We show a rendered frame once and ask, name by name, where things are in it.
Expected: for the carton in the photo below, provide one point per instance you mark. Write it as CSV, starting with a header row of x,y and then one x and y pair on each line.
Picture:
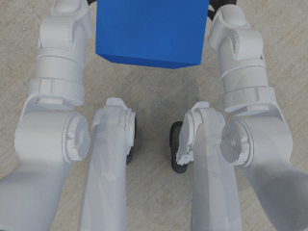
x,y
156,33

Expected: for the robot right foot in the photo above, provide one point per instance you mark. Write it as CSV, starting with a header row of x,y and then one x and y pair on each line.
x,y
174,146

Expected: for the right robot upper arm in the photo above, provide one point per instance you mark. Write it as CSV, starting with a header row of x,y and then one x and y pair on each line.
x,y
261,148

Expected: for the robot right forearm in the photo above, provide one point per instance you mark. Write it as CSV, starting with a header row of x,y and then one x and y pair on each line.
x,y
242,65

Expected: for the left robot upper arm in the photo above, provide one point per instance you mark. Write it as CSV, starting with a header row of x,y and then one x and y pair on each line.
x,y
47,143

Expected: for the right robot hand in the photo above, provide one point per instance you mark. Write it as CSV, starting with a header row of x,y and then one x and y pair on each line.
x,y
216,4

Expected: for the robot left forearm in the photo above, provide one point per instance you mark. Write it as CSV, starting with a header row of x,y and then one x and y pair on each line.
x,y
61,59

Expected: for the robot right shin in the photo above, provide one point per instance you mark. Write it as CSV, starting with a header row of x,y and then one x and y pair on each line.
x,y
185,153

